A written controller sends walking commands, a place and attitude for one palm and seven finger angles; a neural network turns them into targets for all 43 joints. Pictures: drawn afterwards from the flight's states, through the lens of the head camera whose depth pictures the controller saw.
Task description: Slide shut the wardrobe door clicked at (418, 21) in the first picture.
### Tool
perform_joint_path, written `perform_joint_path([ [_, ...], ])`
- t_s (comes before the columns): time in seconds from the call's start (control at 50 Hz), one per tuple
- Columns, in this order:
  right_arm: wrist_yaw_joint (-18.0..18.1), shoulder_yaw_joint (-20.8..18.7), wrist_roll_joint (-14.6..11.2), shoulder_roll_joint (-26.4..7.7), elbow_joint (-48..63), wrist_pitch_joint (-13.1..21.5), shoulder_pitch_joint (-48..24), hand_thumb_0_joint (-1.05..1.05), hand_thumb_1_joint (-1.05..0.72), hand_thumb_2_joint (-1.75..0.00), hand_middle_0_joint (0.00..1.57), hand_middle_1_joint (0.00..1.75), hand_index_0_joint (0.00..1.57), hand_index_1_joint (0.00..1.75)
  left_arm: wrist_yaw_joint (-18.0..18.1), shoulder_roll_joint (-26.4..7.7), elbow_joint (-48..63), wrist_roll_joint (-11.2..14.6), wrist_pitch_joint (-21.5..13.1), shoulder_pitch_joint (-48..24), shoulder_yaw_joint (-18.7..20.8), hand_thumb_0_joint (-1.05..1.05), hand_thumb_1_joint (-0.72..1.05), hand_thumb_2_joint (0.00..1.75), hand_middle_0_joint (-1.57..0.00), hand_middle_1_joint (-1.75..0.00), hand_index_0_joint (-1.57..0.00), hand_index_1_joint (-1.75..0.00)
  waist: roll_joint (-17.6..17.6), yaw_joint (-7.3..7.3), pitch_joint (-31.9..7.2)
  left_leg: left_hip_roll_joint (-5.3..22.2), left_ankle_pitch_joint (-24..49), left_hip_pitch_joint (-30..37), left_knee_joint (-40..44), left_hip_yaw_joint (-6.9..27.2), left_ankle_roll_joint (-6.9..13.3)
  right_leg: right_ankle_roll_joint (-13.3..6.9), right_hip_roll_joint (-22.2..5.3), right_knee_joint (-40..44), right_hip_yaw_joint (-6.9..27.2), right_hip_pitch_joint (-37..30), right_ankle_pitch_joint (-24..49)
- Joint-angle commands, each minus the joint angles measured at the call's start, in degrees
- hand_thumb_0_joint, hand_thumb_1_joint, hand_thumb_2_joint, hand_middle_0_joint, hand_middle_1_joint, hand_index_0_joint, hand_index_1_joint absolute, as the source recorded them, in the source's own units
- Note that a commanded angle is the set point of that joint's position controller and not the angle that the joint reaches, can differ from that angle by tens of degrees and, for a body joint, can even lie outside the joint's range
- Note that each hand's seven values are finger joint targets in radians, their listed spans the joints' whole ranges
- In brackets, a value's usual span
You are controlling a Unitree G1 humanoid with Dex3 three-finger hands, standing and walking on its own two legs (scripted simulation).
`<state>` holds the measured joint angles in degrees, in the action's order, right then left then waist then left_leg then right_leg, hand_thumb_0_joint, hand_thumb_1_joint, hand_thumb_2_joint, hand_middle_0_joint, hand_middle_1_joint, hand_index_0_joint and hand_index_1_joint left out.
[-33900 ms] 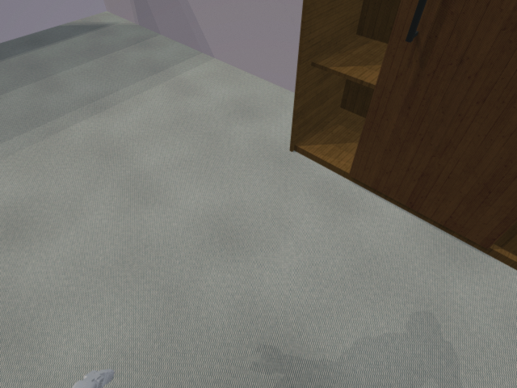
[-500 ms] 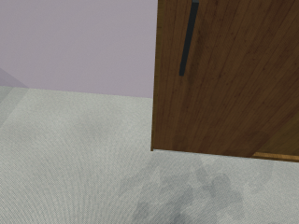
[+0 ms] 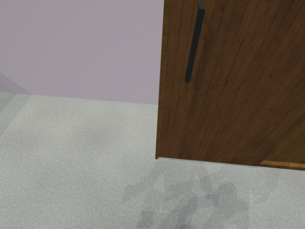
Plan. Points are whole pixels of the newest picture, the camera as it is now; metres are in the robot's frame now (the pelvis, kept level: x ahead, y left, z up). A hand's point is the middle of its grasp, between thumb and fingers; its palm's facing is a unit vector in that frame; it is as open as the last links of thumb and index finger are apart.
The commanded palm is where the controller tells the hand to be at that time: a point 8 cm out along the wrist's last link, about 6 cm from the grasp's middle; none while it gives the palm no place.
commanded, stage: take the last steps up to it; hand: right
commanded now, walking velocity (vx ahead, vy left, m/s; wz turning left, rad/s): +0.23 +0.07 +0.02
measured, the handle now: (193, 47) +0.65 -0.08 +0.14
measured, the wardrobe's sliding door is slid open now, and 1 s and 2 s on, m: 0.00 0.00 0.00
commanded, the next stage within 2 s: come to a stop and stand still in 0.62 s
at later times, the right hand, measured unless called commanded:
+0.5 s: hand out of the picture +0.02 -0.16 -0.21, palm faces +0.08 +0.99 -0.14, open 7.4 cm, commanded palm none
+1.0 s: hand (203, 196) +0.27 -0.16 -0.20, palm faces +0.02 +0.98 -0.18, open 7.3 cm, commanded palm none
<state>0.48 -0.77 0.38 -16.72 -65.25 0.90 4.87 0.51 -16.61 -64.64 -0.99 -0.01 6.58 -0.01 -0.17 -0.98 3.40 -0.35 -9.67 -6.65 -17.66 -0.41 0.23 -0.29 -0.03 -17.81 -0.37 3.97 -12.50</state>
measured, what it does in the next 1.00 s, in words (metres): walks ahead: left foot, then right foot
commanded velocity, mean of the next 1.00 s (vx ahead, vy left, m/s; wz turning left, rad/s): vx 0.06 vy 0.01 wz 0.02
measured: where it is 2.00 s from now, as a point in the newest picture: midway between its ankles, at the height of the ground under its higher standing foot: outside the picture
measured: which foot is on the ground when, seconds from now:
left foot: down 0.00-0.48, up 0.50-0.76, down 0.78-1.00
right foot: down 0.00-0.78, up 0.80-0.94, down 0.96-1.00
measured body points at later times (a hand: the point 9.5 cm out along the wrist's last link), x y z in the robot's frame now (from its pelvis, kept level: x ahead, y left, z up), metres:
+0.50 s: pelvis +0.07 +0.00 -0.03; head +0.09 -0.03 +0.42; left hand +0.03 +0.21 -0.18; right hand +0.02 -0.22 -0.20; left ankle +0.00 +0.11 -0.74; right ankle -0.02 -0.10 -0.75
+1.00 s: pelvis +0.16 +0.02 -0.03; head +0.20 +0.01 +0.42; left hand +0.14 +0.27 -0.18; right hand +0.27 -0.21 -0.19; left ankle +0.23 +0.16 -0.75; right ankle +0.13 -0.08 -0.75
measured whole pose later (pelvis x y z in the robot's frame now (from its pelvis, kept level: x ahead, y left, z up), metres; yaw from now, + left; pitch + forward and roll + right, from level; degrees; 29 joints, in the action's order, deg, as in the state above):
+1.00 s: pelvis +0.16 +0.02 -0.03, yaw -1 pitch -1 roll +1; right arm 1.3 -3.6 0.6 -10.8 -58.3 -2.1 3.6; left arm 1.7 -9.5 -60.5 -1.5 0.8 17.4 2.5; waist 1.0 -2.7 6.6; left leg 3.3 -15.1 -22.9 -38.1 -4.5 -1.1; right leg -0.8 -3.1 -40.2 -4.1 14.2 -23.9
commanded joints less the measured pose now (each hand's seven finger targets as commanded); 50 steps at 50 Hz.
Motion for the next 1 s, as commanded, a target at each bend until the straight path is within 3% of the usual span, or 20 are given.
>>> perform_joint_path([
  [0.0,0.75,-0.93,-0.01,-6.13,2.08,0.47,0.92,0.0,-0.9,-0.9,0.2,0.3,0.2,0.3,0.56,-5.14,1.45,-0.41,-0.17,2.01,0.9,0.0,0.9,0.9,-0.2,-0.3,-0.2,-0.3,-0.01,-0.01,-5.06,6.96,6.1,1.69,1.76,4.74,1.07,-0.47,-6.41,2.08,3.7,0.57,7.4],
  [0.12,0.04,-1.19,0.44,-4.27,1.67,-0.72,4.6,0.0,-0.9,-0.9,0.2,0.3,0.2,0.3,0.36,-2.87,0.52,-1.15,0.69,5.48,0.99,0.0,0.9,0.9,-0.2,-0.3,-0.2,-0.3,-0.5,0.31,1.85,5.06,-12.85,-5.39,-1.01,5.4,2.35,-1.56,-6.3,0.62,3.73,5.86,-8.6],
  [0.3,0.46,-2.55,0.4,-1.05,-0.2,0.43,14.75,0.0,-0.9,-0.9,0.2,0.3,0.2,0.3,1.64,1.55,0.2,-0.59,-0.93,10.36,1.62,0.0,0.9,0.9,-0.2,-0.3,-0.2,-0.3,2.9,1.68,-0.28,7.18,10.88,3.34,-9.76,6.42,5.32,-1.69,-4.67,-12.7,-1.07,10.51,5.42],
  [0.38,1.2,-3.67,0.53,-1.58,-1.09,0.24,19.29,0.0,-0.9,-0.9,0.2,0.3,0.2,0.3,2.01,4.44,1.11,-0.32,-0.71,10.85,2.09,0.0,0.9,0.9,-0.2,-0.3,-0.2,-0.3,9.99,2.22,1.86,14.23,14.57,6.51,-5.27,14.53,11.35,-0.72,-2.63,-23.34,-5.37,18.21,-13.9],
  [0.42,1.25,-3.64,0.77,-0.35,0.3,0.14,15.81,0.0,-0.9,-0.9,0.2,0.3,0.2,0.3,1.86,5.5,0.35,-0.42,-0.8,14.92,2.04,0.0,0.9,0.9,-0.2,-0.3,-0.2,-0.3,5.65,-1.16,3.37,12.85,10.38,-1.8,-8.89,11.38,10.21,-1.24,-4.2,-13.21,-4.65,10.19,-11.79],
  [0.44,0.94,-3.39,0.39,1.63,1.76,0.09,12.53,0.0,-0.9,-0.9,0.2,0.3,0.2,0.3,1.84,4.38,-1.98,-0.89,-1.31,21.75,2.38,0.0,0.9,0.9,-0.2,-0.3,-0.2,-0.3,-4.0,-4.47,2.67,6.3,9.03,-12.09,-20.37,4.18,6.49,-3.4,-7.06,-3.98,0.6,-1.81,-0.25],
  [0.46,0.45,-2.82,0.16,5.06,4.73,0.08,9.8,0.0,-0.9,-0.9,0.2,0.3,0.2,0.3,2.54,-0.44,-4.8,-1.95,-1.69,29.81,3.77,0.0,0.9,0.9,-0.2,-0.3,-0.2,-0.3,-20.71,-6.32,1.9,-1.02,-8.55,-27.6,-36.89,-5.53,1.97,-8.33,-19.99,0.15,16.17,-13.09,15.92],
  [0.48,0.85,-2.71,0.78,3.45,6.57,0.16,3.9,0.0,-0.9,-0.9,0.2,0.3,0.2,0.3,3.08,0.28,-6.24,-1.83,-1.25,33.86,3.27,0.0,0.9,0.9,-0.2,-0.3,-0.2,-0.3,-19.12,-7.56,4.99,0.21,-22.3,-34.7,-45.99,-2.64,1.84,-10.84,-25.22,0.8,19.02,-13.78,31.13],
  [0.52,0.17,-3.1,0.85,4.28,7.43,-0.18,2.14,0.0,-0.9,-0.9,0.2,0.3,0.2,0.3,3.15,1.8,-4.15,-1.79,-1.51,30.39,2.55,0.0,0.9,0.9,-0.2,-0.3,-0.2,-0.3,-5.14,-4.97,8.66,4.4,-18.97,-35.71,-49.16,-0.16,1.94,-11.04,-24.57,-0.34,13.64,-7.47,35.05],
  [0.58,-1.43,-2.96,0.37,5.98,8.49,-0.44,2.62,0.0,-0.9,-0.9,0.2,0.3,0.2,0.3,3.28,0.72,-2.0,-1.72,-2.59,24.79,2.94,0.0,0.9,0.9,-0.2,-0.3,-0.2,-0.3,-7.71,-2.5,6.69,5.9,-13.19,-31.35,-38.97,-1.56,1.53,-8.47,-19.94,0.8,5.57,-5.47,27.43],
  [0.7,-1.72,-3.43,0.38,4.31,6.41,-0.51,10.89,0.0,-0.9,-0.9,0.2,0.3,0.2,0.3,2.67,-0.55,-0.88,-1.13,-1.6,22.58,2.8,0.0,0.9,0.9,-0.2,-0.3,-0.2,-0.3,-8.17,2.47,0.64,-0.82,-1.43,-4.89,-18.4,-10.12,2.62,-4.77,-14.71,-9.44,-4.35,3.87,30.96],
  [0.72,-1.32,-4.1,0.5,2.4,4.73,-0.03,16.83,0.0,-0.9,-0.9,0.2,0.3,0.2,0.3,2.43,0.14,-0.37,-0.54,-1.35,21.36,2.71,0.0,0.9,0.9,-0.2,-0.3,-0.2,-0.3,-4.33,5.61,-1.08,0.15,3.49,5.06,-15.08,-7.63,3.43,-3.01,-11.69,-18.02,-6.14,9.33,27.93],
  [0.74,-0.41,-5.19,0.8,-2.34,2.89,0.82,23.51,0.0,-0.9,-0.9,0.2,0.3,0.2,0.3,1.89,2.6,0.49,0.41,-1.3,22.34,2.56,0.0,0.9,0.9,-0.2,-0.3,-0.2,-0.3,6.59,7.69,-6.32,12.08,14.69,14.74,-11.62,8.06,8.4,-0.46,-4.61,-32.75,-9.4,17.82,12.13],
  [0.76,0.22,-5.76,0.14,-6.2,2.67,0.94,24.12,0.0,-0.9,-0.9,0.2,0.3,0.2,0.3,2.01,5.03,1.8,1.09,-0.62,23.78,2.65,0.0,0.9,0.9,-0.2,-0.3,-0.2,-0.3,14.92,5.63,-10.77,25.65,23.7,13.29,-1.44,22.23,15.16,0.21,-0.4,-49.21,-6.3,19.6,-24.14],
  [0.78,1.01,-4.91,-0.1,-5.76,5.56,0.12,16.28,0.0,-0.9,-0.9,0.2,0.3,0.2,0.3,1.78,5.14,2.84,0.87,0.35,21.12,2.14,0.0,0.9,0.9,-0.2,-0.3,-0.2,-0.3,2.93,3.57,-4.1,24.1,17.42,-0.08,0.58,18.52,15.21,-0.87,-3.26,-47.54,0.03,17.37,-26.81],
  [0.82,1.69,-4.83,1.31,-5.58,8.99,-0.25,3.37,0.0,-0.9,-0.9,0.2,0.3,0.2,0.3,1.91,3.99,3.15,0.59,1.44,20.35,2.84,0.0,0.9,0.9,-0.2,-0.3,-0.2,-0.3,11.57,-0.45,1.7,22.31,12.7,-15.66,-0.08,13.12,13.86,-1.55,-6.92,-39.79,3.28,13.09,-26.16],
  [0.86,1.68,-4.15,1.26,-1.84,9.49,-0.95,1.11,0.0,-0.9,-0.9,0.2,0.3,0.2,0.3,1.45,7.72,0.92,0.31,2.06,25.37,2.21,0.0,0.9,0.9,-0.2,-0.3,-0.2,-0.3,9.16,-3.25,-1.54,18.92,13.92,-15.47,-3.53,7.28,10.06,0.11,-4.43,-27.99,-1.38,8.9,-16.07],
  [0.9,1.45,-4.42,0.5,-1.97,9.79,-1.37,0.75,0.0,-0.9,-0.9,0.2,0.3,0.2,0.3,0.96,6.47,0.05,0.01,1.72,27.8,2.69,0.0,0.9,0.9,-0.2,-0.3,-0.2,-0.3,1.73,-3.59,-3.47,15.47,7.9,-15.87,-10.02,4.7,6.11,0.52,-3.42,-12.34,-2.74,4.27,-3.23],
  [0.94,0.84,-3.91,-0.26,1.67,11.14,-2.86,1.29,0.0,-0.9,-0.9,0.2,0.3,0.2,0.3,1.16,-0.3,4.51,-1.26,1.24,19.4,3.72,0.0,0.9,0.9,-0.2,-0.3,-0.2,-0.3,-15.82,-0.09,1.54,3.44,-9.04,-13.52,-20.55,-4.18,-1.05,-6.31,-16.32,1.74,12.04,17.27,6.51],
  [0.98,0.94,-3.95,0.52,1.59,10.94,-3.14,1.84,0.0,-0.9,-0.9,0.2,0.3,0.2,0.3,1.53,-0.91,7.14,-1.42,0.33,12.31,3.75,0.0,0.9,0.9,-0.2,-0.3,-0.2,-0.3,-14.23,1.57,3.14,1.88,-12.91,-10.86,-30.85,-2.27,-0.05,-8.13,-17.34,0.14,9.95,17.56,28.83],
])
